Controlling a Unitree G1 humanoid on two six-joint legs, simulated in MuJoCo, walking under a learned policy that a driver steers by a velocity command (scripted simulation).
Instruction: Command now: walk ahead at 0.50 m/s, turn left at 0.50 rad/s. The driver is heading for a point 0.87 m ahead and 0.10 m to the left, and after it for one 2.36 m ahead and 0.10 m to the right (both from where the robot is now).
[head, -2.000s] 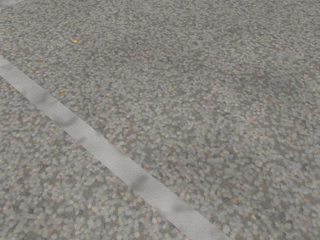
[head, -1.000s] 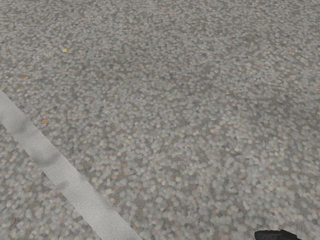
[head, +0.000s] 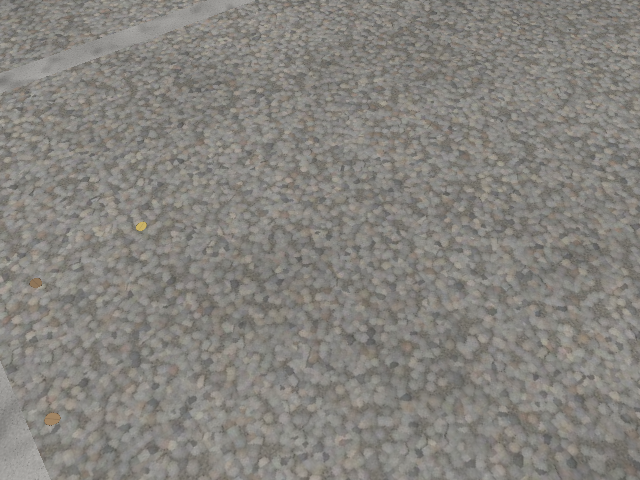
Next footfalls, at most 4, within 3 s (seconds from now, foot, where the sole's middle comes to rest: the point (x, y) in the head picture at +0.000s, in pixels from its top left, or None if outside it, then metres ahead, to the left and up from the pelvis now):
0.14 left None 0.22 0.08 -0.78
0.70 right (334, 429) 0.58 0.03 -0.78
1.20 left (255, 354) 0.75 0.21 -0.78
1.68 right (340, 409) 0.63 0.02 -0.78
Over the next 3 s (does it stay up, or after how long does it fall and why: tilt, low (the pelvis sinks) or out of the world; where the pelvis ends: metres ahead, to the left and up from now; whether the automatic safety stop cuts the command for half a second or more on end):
stays up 0.57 0.10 0.00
